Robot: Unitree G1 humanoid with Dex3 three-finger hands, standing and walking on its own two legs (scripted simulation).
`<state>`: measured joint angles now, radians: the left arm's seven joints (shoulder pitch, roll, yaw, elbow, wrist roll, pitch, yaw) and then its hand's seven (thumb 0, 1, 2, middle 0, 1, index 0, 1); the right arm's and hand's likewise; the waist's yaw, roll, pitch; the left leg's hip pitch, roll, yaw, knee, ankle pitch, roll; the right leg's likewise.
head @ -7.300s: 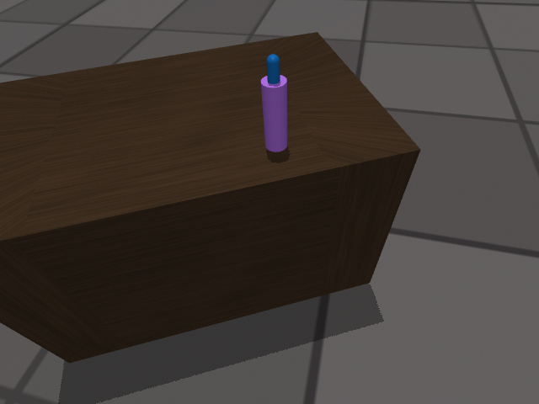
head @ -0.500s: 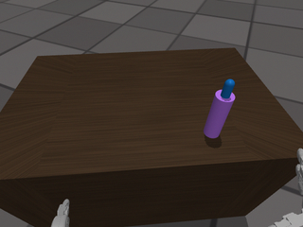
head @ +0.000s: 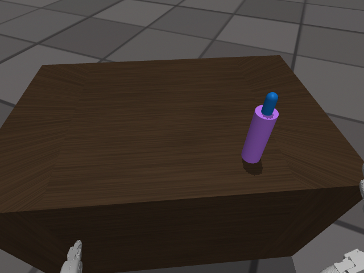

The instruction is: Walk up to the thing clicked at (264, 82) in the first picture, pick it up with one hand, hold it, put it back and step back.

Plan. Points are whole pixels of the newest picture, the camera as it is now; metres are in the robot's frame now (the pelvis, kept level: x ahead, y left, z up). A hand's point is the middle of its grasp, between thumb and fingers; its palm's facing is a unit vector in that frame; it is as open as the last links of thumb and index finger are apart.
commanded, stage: go down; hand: right
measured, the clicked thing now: (260, 129) +0.47 -0.20 +0.04
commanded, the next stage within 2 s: none
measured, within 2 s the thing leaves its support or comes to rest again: neither
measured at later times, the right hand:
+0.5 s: hand (354, 195) +0.23 -0.28 +0.11, palm faces +0.33 +0.91 -0.27, open 17.5 cm
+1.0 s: hand (359, 163) +0.30 -0.33 +0.11, palm faces +0.16 +0.99 -0.01, open 17.7 cm
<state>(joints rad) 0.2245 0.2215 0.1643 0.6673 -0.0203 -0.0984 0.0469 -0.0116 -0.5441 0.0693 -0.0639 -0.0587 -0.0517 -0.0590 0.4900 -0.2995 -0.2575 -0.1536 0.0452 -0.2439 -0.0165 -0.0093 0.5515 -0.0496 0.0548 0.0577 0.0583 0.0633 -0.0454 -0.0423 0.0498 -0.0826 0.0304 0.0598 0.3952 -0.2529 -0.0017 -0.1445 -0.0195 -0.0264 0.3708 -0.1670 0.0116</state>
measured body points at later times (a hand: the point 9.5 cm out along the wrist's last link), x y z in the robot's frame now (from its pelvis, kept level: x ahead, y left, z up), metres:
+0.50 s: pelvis +0.00 +0.01 +0.00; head -0.01 +0.02 +0.45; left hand +0.17 +0.27 -0.09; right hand +0.21 -0.33 +0.12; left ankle -0.02 +0.12 -0.74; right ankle +0.02 -0.13 -0.74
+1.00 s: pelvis +0.00 -0.01 -0.01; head +0.01 -0.01 +0.44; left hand +0.15 +0.26 -0.09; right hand +0.29 -0.39 +0.11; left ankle -0.02 +0.12 -0.74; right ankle +0.02 -0.13 -0.74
